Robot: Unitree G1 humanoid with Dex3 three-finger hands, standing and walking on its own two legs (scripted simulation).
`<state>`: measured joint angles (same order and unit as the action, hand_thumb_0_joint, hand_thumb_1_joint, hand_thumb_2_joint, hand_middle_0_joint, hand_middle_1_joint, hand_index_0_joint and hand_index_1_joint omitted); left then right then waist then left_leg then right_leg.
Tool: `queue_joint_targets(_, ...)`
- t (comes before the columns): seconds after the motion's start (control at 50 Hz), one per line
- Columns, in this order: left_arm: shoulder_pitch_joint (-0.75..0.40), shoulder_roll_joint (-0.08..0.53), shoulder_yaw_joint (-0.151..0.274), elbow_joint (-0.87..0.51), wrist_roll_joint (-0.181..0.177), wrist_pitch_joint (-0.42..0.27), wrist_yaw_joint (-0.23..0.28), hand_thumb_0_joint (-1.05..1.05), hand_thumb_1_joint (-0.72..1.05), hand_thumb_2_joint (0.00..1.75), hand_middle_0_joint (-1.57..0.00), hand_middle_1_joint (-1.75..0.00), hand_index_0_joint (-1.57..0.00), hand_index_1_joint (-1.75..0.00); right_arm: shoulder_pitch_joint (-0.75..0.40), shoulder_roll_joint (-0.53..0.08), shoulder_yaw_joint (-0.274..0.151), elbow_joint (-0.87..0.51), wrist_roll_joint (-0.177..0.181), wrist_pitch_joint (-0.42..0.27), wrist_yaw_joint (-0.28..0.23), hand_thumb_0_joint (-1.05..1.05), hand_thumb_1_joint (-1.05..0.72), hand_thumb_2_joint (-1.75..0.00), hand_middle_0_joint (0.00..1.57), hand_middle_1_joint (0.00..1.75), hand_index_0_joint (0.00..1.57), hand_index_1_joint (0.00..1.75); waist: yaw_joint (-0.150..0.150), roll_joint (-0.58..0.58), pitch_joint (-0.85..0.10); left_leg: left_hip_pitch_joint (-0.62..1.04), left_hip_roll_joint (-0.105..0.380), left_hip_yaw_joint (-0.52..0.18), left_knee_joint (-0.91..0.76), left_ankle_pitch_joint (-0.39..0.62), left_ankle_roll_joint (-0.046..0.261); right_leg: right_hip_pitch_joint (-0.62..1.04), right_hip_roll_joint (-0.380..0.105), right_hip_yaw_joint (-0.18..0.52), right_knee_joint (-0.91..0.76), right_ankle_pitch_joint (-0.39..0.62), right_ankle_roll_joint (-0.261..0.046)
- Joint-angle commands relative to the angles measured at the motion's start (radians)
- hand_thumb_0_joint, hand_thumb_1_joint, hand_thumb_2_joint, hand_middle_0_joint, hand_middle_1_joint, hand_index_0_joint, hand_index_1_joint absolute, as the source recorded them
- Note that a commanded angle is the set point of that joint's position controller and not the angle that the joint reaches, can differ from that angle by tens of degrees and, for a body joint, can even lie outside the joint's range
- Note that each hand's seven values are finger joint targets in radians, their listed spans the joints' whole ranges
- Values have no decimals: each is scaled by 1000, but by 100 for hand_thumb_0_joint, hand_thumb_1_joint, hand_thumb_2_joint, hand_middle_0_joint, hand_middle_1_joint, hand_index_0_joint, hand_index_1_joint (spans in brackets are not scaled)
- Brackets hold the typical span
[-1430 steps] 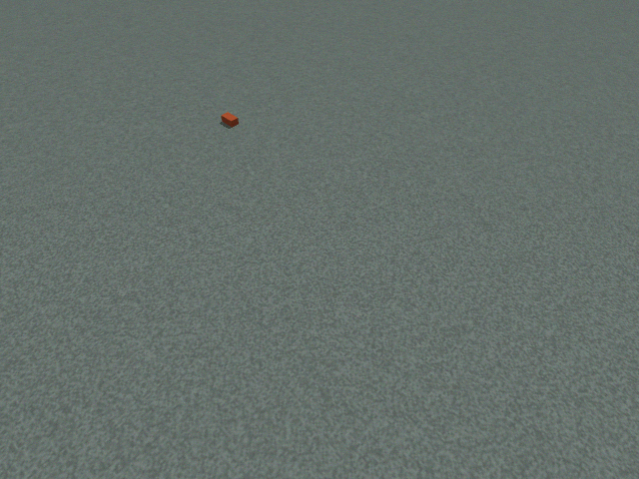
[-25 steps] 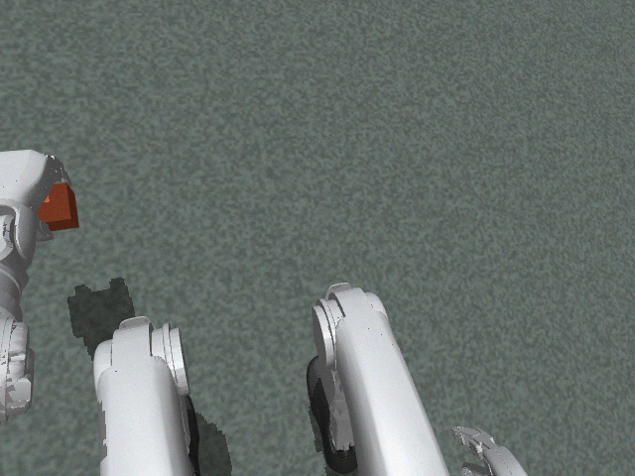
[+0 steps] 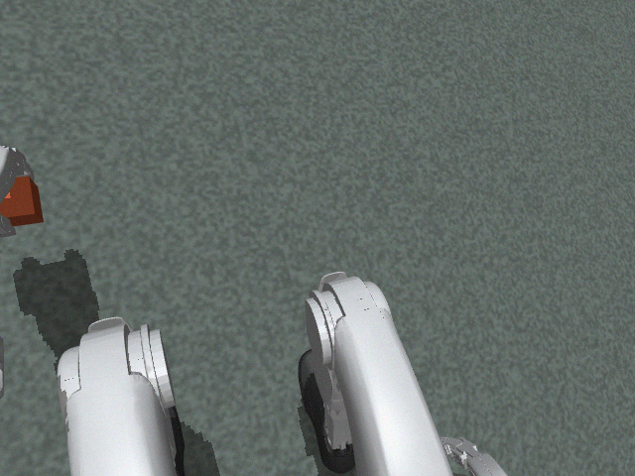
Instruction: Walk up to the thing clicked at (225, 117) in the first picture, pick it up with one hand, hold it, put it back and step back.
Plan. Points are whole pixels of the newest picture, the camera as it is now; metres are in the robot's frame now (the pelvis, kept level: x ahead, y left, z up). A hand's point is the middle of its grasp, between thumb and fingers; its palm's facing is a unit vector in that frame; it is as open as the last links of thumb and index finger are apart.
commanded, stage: lower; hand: left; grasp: from above
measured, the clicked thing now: out of the picture +0.48 +0.30 -0.19
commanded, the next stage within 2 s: rest in 0.40 s
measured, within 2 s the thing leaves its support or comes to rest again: rests again in 1.58 s
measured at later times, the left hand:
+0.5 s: hand (13, 223) +0.47 +0.29 -0.22, palm faces -0.46 -0.07 -0.88, open 7.7 cm
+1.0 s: hand (28, 224) +0.48 +0.29 -0.26, palm faces -0.46 -0.10 -0.88, open 7.7 cm
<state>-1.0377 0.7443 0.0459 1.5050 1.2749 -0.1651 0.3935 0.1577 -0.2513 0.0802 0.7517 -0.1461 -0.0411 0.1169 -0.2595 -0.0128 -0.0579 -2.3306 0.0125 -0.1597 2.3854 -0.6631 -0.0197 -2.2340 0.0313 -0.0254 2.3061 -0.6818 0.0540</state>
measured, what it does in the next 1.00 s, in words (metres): stands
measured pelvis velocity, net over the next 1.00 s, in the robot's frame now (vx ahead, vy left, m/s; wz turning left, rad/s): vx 0.01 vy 0.00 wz -0.08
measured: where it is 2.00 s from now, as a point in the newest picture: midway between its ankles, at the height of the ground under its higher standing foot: (253, 456)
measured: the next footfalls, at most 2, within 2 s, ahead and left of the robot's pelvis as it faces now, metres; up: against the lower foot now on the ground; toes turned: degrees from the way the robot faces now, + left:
none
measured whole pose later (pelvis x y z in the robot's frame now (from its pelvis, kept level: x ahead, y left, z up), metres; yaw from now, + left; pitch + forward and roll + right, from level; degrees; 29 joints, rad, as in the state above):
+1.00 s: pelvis +0.01 +0.00 -0.03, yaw -4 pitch +31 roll -12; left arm -1.04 0.91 0.13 1.64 1.30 -0.21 0.54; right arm 0.10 -0.30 0.20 0.71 -0.24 -0.12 0.19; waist -0.34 -0.09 0.09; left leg -2.37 0.01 -0.25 2.53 -0.72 -0.04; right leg -2.26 0.06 -0.09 2.40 -0.70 0.08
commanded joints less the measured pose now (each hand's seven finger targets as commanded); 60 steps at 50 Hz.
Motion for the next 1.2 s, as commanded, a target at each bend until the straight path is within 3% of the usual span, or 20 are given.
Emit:
queue_joint_targets(0.0, -341, 215, 22, -134, -19, 13, 34, 0, 80, 31, -115, -29, -117, -27, 205, -264, -76, -14, 5, -9, -11, 0, -90, -90, 20, 30, 20, 30, -13, 322, -674, 558, -1, 112, -238, 156, 37, 303, 25, -142, -216, 222, -89)
queue_joint_targets(0.06, -317, 232, 35, -130, -28, 16, 28, 0, 79, 32, -117, -26, -119, -25, 207, -265, -73, -16, 4, -9, -7, 0, -90, -90, 20, 30, 20, 30, -6, 328, -662, 547, -1, 115, -233, 179, 35, 314, 20, -140, -203, 238, -88)
queue_joint_targets(0.1, -317, 188, 12, -89, -29, 16, 19, 0, 81, 33, -119, -26, -120, -24, 204, -265, -66, -16, 1, -11, -3, 0, -90, -90, 20, 30, 20, 30, -35, 304, -627, 545, 3, 102, -220, 179, 35, 291, 23, -150, -196, 240, -87)
queue_joint_targets(0.2, -319, 262, 46, -63, -22, -14, 29, 0, 83, 36, -120, -29, -121, -28, 203, -274, -47, -24, -9, -13, 3, 0, -91, -90, 20, 30, 20, 30, -32, 277, -614, 481, 0, 104, -182, 180, 44, 321, 27, -148, -188, 248, -77)
queue_joint_targets(0.24, -327, 254, 38, -68, -9, -29, 34, 0, 87, 37, -123, -30, -124, -28, 205, -273, -39, -23, -17, -19, 7, 0, -91, -90, 20, 30, 20, 30, -51, 288, -596, 491, 2, 102, -172, 177, 42, 317, 31, -152, -181, 249, -76)
queue_joint_targets(0.3, -326, 318, 81, -102, 6, -49, 64, 0, 90, 35, -123, -31, -126, -29, 194, -287, -34, -34, -26, -22, 10, 0, -90, -90, 20, 30, 20, 30, -30, 363, -632, 539, 1, 98, -171, 194, 32, 308, 28, -161, -154, 253, -82)
queue_joint_targets(0.4, -322, 335, 84, -70, 30, -61, 107, 0, 90, 38, -124, -32, -126, -31, 184, -296, -24, -34, -41, -29, 16, 0, -90, -90, 20, 30, 20, 30, -48, 385, -600, 502, 1, 97, -156, 146, 33, 276, 33, -169, -143, 222, -83)
queue_joint_targets(0.7, -302, 345, 70, 26, -3, -31, 138, 0, 90, 31, -122, -27, -125, -24, 181, -323, 14, -26, -72, -72, 40, 0, -89, -89, 20, 30, 20, 30, -94, 349, -548, 471, 13, 72, -101, 177, 36, 302, 49, -192, -122, 266, -73)
queue_joint_targets(0.76, -261, 414, 122, 5, 2, -40, 153, 0, 90, 32, -123, -25, -125, -23, 170, -337, 23, -40, -73, -72, 40, 0, -89, -89, 20, 30, 20, 30, -61, 363, -571, 473, 12, 71, -106, 202, 31, 334, 48, -198, -118, 275, -78)
queue_joint_targets(0.8, -257, 417, 138, -2, 15, -46, 162, 0, 90, 34, -124, -23, -126, -22, 175, -344, 22, -37, -82, -72, 43, 0, -89, -89, 20, 30, 20, 30, -75, 390, -579, 508, 14, 66, -106, 234, 23, 335, 49, -205, -106, 302, -81)
queue_joint_targets(0.82, -269, 363, 85, 20, 19, -47, 158, 0, 89, 33, -123, -23, -125, -22, 156, -331, 32, -43, -82, -72, 48, 0, -90, -90, 20, 30, 20, 30, -86, 391, -562, 494, 16, 64, -97, 218, 26, 311, 53, -203, -103, 294, -82)
queue_joint_targets(0.84, -284, 427, 140, 2, 18, -51, 170, 0, 91, 30, -123, -24, -126, -22, 171, -347, 26, -40, -90, -71, 47, 0, -89, -89, 20, 30, 20, 30, -103, 378, -571, 497, 16, 60, -94, 219, 28, 329, 52, -210, -108, 299, -77)
queue_joint_targets(0.86, -270, 411, 117, 3, 19, -50, 171, 0, 88, 32, -122, -25, -124, -23, 151, -334, 29, -53, -83, -73, 50, 0, -90, -90, 20, 30, 20, 30, -79, 390, -571, 485, 17, 63, -98, 207, 30, 336, 53, -200, -109, 295, -76)
queue_joint_targets(0.9, -284, 368, 82, 33, 8, -47, 178, 0, 89, 33, -124, -23, -125, -22, 154, -329, 38, -31, -93, -83, 58, 0, -90, -90, 20, 30, 20, 30, -101, 372, -544, 476, 20, 63, -85, 185, 34, 323, 58, -202, -114, 289, -70)
queue_joint_targets(0.92, -287, 398, 100, 17, 13, -47, 186, 0, 89, 35, -124, -24, -125, -23, 163, -340, 38, -38, -99, -88, 60, 0, -90, -90, 20, 30, 20, 30, -112, 385, -545, 482, 20, 62, -84, 207, 34, 339, 58, -205, -116, 310, -67)
queue_joint_targets(0.98, -256, 407, 108, 33, 6, -41, 202, 0, 90, 33, -124, -22, -126, -21, 152, -347, 45, -30, -95, -91, 61, 0, -90, -90, 20, 30, 20, 30, -89, 400, -551, 500, 20, 58, -92, 217, 28, 333, 57, -210, -106, 308, -73)
queue_joint_targets(1.06, -290, 394, 94, 68, 8, -38, 208, 0, 93, 31, -125, -24, -127, -22, 137, -359, 48, -46, -106, -102, 71, 0, -90, -90, 20, 30, 20, 30, -125, 384, -495, 477, 24, 45, -92, 184, 26, 295, 61, -229, -103, 278, -74)
queue_joint_targets(1.12, -279, 438, 115, 68, 12, -35, 210, 0, 92, 33, -126, -24, -128, -22, 149, -368, 53, -36, -110, -107, 73, 0, -90, -90, 20, 30, 20, 30, -124, 404, -495, 485, 24, 47, -89, 196, 27, 325, 59, -222, -105, 292, -71)
queue_joint_targets(1.14, -280, 431, 113, 64, 5, -38, 215, 0, 92, 34, -125, -24, -127, -23, 135, -366, 55, -46, -108, -109, 73, 0, -90, -90, 20, 30, 20, 30, -111, 395, -496, 475, 26, 44, -90, 187, 27, 321, 61, -223, -107, 282, -72)
queue_joint_targets(1.18, -286, 405, 89, 92, 7, -40, 212, 0, 94, 33, -126, -25, -128, -23, 125, -364, 64, -51, -112, -117, 78, 0, -90, -90, 20, 30, 20, 30, -130, 388, -471, 465, 26, 43, -81, 172, 28, 310, 62, -225, -106, 273, -72)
